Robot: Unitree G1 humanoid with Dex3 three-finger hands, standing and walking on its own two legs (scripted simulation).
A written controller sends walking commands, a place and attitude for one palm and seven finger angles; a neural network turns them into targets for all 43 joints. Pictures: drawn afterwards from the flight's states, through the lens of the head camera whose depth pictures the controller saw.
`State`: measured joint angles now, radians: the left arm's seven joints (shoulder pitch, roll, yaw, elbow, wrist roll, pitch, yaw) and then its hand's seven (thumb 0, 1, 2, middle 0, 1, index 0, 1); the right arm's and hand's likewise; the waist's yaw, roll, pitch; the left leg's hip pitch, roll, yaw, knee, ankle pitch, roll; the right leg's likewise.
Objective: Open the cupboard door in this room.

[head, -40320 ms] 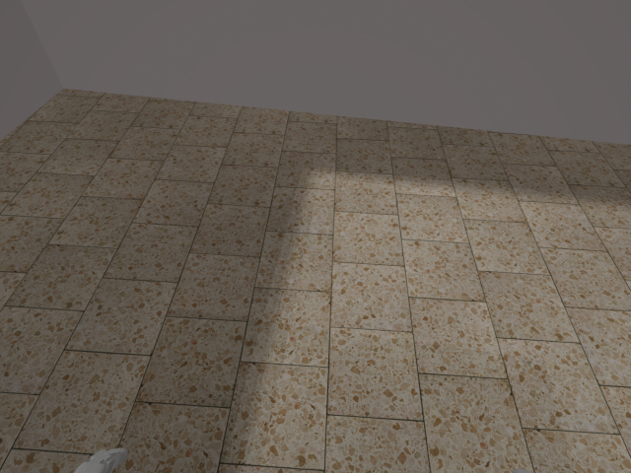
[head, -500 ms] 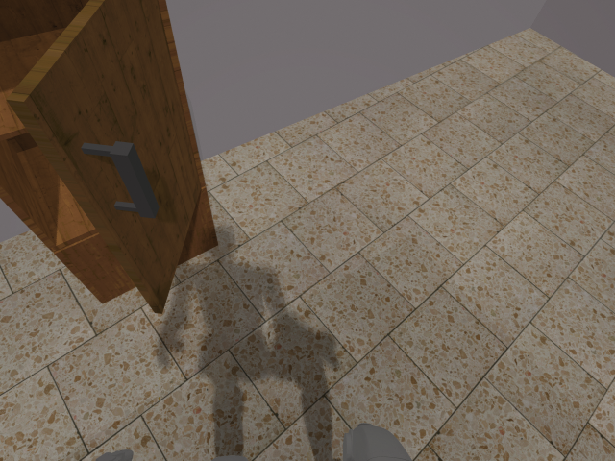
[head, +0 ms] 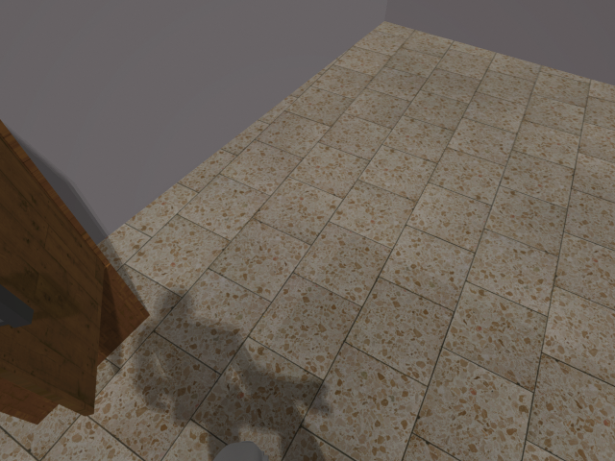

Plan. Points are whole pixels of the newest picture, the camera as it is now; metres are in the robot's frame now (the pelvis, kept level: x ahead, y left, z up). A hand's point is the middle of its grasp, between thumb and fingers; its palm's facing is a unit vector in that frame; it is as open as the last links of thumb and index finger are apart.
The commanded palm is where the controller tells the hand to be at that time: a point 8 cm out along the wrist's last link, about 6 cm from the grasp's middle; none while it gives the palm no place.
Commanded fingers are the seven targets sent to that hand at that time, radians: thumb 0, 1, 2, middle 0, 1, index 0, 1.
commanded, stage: walk to a spot facing it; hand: left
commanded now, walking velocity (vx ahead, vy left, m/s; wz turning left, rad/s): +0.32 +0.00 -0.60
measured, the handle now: out of the picture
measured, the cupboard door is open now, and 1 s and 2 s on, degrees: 50 50 50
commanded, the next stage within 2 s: turn to face it in 1.64 s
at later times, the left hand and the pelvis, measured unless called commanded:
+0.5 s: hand (241, 343) +0.32 +0.14 -0.17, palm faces -0.34 -0.93 -0.14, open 7.4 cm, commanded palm none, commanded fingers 0.00 0.90 0.90 -0.20 -0.30 -0.20 -0.30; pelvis +0.15 +0.01 -0.01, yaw -19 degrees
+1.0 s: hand (302, 304) +0.40 +0.04 -0.16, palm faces -0.33 -0.92 -0.24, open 7.3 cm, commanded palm none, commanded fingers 0.00 0.90 0.90 -0.20 -0.30 -0.20 -0.30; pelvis +0.35 -0.14 +0.00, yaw -26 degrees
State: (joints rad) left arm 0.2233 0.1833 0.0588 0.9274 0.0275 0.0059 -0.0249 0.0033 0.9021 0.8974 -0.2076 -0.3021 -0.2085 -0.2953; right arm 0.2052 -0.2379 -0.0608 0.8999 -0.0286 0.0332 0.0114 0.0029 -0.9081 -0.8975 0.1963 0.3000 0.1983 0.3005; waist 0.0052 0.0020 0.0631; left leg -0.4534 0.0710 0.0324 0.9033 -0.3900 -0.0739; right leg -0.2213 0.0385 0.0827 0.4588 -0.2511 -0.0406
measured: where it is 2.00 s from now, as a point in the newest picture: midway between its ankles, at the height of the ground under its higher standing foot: (420, 285)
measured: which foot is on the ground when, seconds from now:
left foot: up 0.00-0.10, down 0.12-0.62, up 0.64-1.00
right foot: down 0.00-0.12, up 0.14-0.60, down 0.62-1.00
